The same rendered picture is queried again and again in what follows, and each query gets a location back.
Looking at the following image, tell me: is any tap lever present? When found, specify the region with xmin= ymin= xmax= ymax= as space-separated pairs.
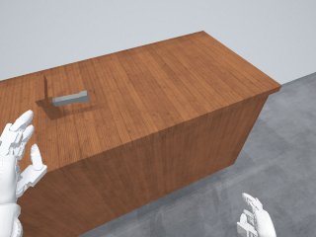
xmin=52 ymin=90 xmax=90 ymax=107

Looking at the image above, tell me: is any robot left hand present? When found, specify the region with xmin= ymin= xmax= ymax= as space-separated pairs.
xmin=0 ymin=110 xmax=47 ymax=204

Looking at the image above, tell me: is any robot right hand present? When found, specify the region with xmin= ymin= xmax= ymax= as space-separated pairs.
xmin=237 ymin=193 xmax=277 ymax=237

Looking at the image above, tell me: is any left robot forearm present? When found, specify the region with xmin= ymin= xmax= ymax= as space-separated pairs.
xmin=0 ymin=202 xmax=23 ymax=237

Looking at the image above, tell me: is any counter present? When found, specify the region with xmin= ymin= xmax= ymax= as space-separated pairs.
xmin=0 ymin=31 xmax=282 ymax=237

